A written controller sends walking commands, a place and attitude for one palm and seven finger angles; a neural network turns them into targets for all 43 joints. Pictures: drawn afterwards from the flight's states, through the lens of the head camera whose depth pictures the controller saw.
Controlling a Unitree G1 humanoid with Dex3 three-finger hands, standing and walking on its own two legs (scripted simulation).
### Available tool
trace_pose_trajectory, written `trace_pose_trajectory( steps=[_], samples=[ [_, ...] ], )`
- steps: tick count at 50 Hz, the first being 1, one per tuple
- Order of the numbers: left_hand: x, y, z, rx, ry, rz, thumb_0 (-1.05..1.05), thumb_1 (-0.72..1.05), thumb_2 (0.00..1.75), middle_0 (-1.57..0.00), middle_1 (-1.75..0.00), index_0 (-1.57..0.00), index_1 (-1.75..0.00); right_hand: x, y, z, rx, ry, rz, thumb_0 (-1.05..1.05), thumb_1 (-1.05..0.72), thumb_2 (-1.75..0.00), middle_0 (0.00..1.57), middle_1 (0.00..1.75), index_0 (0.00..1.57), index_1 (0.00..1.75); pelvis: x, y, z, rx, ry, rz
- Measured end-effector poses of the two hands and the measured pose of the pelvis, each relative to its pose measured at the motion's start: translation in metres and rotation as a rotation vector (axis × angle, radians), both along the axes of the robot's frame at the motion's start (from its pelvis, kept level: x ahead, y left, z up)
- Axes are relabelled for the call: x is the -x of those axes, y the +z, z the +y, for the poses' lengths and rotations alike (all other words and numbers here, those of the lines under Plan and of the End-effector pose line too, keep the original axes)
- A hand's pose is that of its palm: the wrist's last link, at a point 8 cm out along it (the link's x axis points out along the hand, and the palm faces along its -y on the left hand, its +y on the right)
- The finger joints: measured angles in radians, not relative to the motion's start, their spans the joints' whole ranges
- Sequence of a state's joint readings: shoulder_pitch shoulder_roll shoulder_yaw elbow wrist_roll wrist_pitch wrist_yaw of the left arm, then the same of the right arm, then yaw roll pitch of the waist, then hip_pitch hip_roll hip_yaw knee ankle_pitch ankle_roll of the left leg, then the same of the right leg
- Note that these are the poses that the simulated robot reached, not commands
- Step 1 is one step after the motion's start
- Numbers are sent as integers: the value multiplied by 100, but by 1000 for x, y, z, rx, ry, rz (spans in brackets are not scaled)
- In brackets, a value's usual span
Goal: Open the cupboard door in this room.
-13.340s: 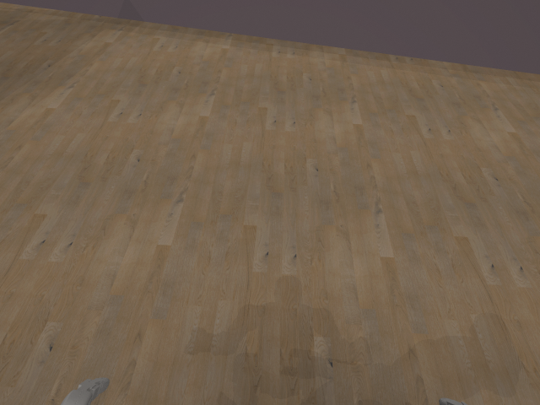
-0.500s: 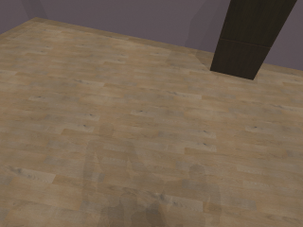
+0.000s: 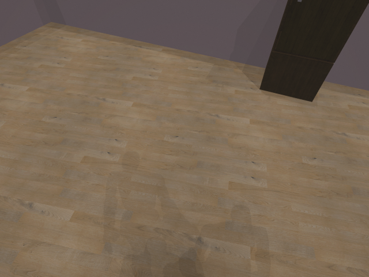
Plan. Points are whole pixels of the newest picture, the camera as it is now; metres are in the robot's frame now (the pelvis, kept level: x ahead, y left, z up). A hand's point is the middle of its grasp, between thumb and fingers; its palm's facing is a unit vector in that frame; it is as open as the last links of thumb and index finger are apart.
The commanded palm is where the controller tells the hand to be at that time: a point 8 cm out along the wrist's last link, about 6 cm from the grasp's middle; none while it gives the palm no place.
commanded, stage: stand and wait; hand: left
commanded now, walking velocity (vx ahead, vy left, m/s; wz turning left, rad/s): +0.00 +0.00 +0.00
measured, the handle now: out of the picture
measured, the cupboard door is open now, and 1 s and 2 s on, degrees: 0 0 0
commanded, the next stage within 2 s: turn or walk to find it in 0.28 s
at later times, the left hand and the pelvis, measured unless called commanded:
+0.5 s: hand out of the picture -0.02 +0.16 -0.18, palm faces -0.02 -0.98 -0.18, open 7.4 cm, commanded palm none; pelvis -0.02 -0.01 +0.00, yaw -5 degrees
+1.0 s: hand out of the picture +0.07 +0.19 -0.18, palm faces -0.13 -0.97 -0.22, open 7.4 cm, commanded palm none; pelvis -0.03 +0.01 -0.01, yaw -10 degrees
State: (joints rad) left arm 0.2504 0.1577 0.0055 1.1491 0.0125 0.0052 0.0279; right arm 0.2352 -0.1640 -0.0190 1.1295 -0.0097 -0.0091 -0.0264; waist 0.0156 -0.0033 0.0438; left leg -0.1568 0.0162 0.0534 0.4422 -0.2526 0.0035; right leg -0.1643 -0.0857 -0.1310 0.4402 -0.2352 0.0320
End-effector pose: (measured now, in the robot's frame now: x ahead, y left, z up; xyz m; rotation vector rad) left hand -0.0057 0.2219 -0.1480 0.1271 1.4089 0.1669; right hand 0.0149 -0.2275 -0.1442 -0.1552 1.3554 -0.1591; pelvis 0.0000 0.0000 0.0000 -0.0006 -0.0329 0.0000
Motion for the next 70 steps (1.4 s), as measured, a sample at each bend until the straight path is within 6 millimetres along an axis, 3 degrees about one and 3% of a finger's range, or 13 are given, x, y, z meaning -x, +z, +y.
trace_pose_trajectory(
  steps=[16, 26, 36, 42, 48, 54, 59, 64, 70],
  samples=[
    [12, 5, -11, -3, -18, 5, 1, 91, 90, -20, -30, -20, -29, 47, -5, 13, -58, -50, 67, 0, -91, -89, 20, 30, 20, 30, 9, 2, -6, -4, -19, -14],
    [15, -1, -14, 2, -57, 53, 1, 91, 90, -20, -30, -20, -30, 61, -12, 2, -38, -131, 66, 0, -91, -89, 20, 30, 20, 30, 21, -5, -11, -7, -90, 4],
    [-27, -1, -8, -64, -140, -29, 1, 91, 90, -20, -30, -20, -29, 50, -22, -39, 4, -186, -8, 0, -91, -89, 20, 30, 20, 30, 29, -17, -26, -21, -151, 33],
    [-51, 5, -2, -69, -177, -91, 1, 91, 90, -20, -30, -20, -30, 22, -5, -53, 60, -165, -91, 0, -91, -90, 20, 30, 20, 30, 36, -10, -17, -24, -186, 45],
    [-70, -2, 13, -39, -212, -145, 1, 91, 90, -20, -30, -20, -30, 7, 11, -38, 98, -145, -183, 0, -91, -90, 19, 30, 20, 30, 34, -11, 3, 7, -184, 41],
    [-86, 3, 37, -29, -201, -195, 1, 91, 90, -20, -30, -20, -30, 18, 21, -13, 93, -116, -143, 0, -91, -89, 20, 30, 20, 30, 25, -4, 18, 11, -163, 17],
    [-85, 14, 46, -57, -181, -184, 1, 91, 90, -20, -30, -20, -29, 28, 16, 4, 54, -104, -79, 0, -91, -89, 20, 30, 20, 30, 24, 2, 21, 15, -130, 41],
    [-74, 20, 42, -87, -172, -149, 1, 91, 90, -20, -30, -19, -29, 48, 3, 10, -4, -103, -6, 0, -91, -89, 20, 30, 20, 30, 32, 2, 15, 4, -97, 64],
    [-55, 23, 19, -119, -155, -151, 1, 91, 90, -20, -30, -19, -29, 73, -18, -8, -51, -109, 65, 0, -91, -89, 20, 30, 21, 30, 43, -5, -5, -20, -66, 59]
  ],
)
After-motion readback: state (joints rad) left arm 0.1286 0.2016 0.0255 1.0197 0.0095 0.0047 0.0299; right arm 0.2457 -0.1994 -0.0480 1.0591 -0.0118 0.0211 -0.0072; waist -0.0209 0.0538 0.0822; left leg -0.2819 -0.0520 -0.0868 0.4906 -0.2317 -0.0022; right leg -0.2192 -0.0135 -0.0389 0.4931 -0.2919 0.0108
